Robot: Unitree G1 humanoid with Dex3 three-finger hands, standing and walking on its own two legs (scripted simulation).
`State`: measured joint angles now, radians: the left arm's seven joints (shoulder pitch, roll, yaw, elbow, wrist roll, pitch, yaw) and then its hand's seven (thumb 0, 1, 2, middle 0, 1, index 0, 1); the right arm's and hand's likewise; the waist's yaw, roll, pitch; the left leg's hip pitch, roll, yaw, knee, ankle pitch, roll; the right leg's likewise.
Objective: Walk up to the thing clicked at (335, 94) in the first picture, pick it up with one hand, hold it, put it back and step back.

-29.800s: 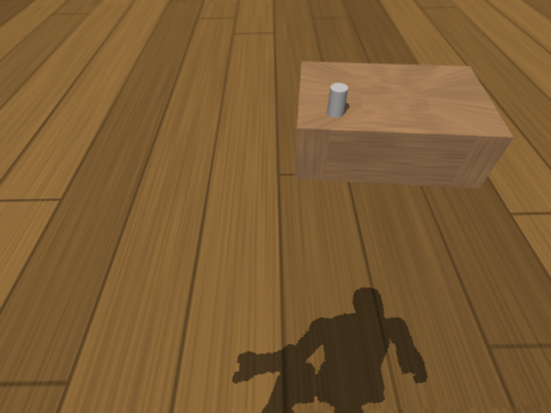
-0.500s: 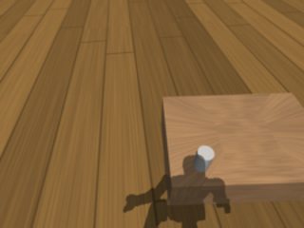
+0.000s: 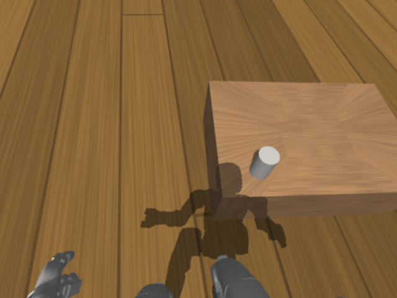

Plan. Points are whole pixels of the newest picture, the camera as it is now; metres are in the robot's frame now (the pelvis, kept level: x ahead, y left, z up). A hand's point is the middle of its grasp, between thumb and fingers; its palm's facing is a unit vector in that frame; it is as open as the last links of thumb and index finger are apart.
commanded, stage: step back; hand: right
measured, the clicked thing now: (263, 163) +0.56 -0.29 -0.36
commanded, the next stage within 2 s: none
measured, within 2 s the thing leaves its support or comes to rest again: neither
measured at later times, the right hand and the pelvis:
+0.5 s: hand out of the picture +0.01 -0.27 -0.14, palm faces +0.04 +0.92 -0.38, open 7.4 cm; pelvis -0.09 +0.00 +0.01, yaw -4 degrees
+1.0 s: hand out of the picture -0.12 -0.30 -0.14, palm faces +0.06 +0.90 -0.43, open 7.4 cm; pelvis -0.23 -0.02 -0.01, yaw -6 degrees
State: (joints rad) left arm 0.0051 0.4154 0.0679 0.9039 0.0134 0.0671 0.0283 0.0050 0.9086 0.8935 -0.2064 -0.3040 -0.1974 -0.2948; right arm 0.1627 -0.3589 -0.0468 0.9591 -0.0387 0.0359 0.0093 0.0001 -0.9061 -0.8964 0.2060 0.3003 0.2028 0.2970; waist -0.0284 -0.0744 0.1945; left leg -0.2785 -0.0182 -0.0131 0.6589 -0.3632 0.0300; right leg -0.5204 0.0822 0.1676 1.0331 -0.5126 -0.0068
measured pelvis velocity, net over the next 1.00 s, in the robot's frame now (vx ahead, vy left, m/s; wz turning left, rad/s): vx -0.23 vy -0.02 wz -0.11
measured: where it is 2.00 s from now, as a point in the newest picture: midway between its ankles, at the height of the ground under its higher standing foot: outside the picture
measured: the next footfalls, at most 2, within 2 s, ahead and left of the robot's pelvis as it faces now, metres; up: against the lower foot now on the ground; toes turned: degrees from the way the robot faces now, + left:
right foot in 0.28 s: -0.03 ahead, -0.13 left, +0.00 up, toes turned -1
left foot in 0.60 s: -0.07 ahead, +0.13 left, +0.00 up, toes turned -4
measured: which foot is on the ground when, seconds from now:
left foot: down 0.00-0.32, up 0.34-0.58, down 0.60-1.00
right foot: up 0.00-0.26, down 0.28-0.62, up 0.64-0.96, down 0.98-1.00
